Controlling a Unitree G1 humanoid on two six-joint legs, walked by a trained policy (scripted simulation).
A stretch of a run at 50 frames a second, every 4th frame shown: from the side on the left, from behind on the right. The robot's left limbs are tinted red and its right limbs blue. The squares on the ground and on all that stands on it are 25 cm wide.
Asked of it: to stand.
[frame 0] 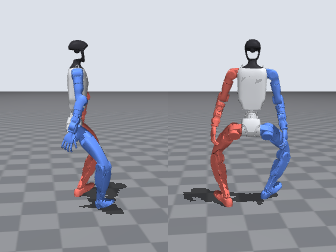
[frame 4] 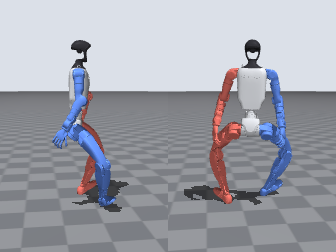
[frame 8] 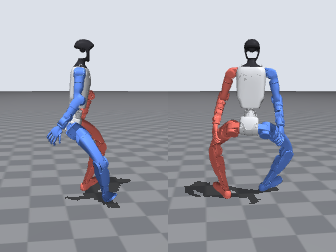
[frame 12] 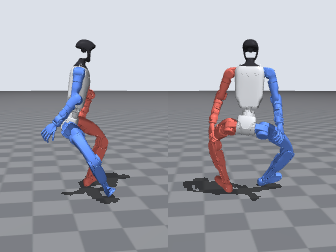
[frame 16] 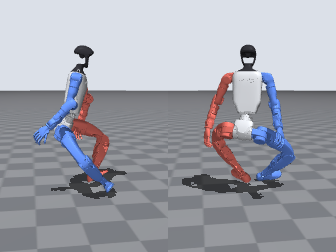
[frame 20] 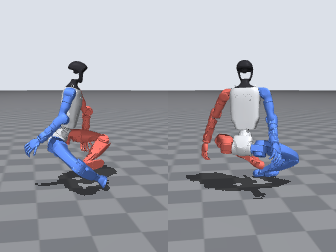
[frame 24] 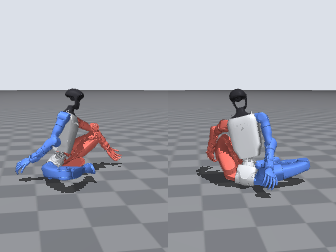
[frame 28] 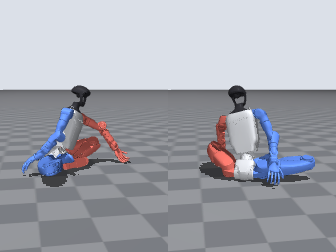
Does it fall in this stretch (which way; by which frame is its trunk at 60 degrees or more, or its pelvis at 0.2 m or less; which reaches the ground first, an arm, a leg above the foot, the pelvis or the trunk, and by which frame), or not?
yes: sinks; its pelvis at 0.2 m or less by frame 24; the pelvis reaches the ground first, by frame 28
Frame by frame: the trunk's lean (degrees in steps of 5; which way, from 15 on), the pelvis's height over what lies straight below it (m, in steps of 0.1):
0: 0, 0.7
4: 5, 0.7
8: 5, 0.6
12: 10, 0.6
16: 10, 0.5
20: 10, 0.4
24: 15 forward and to its left, 0.1
28: 20 forward and to its left, 0.1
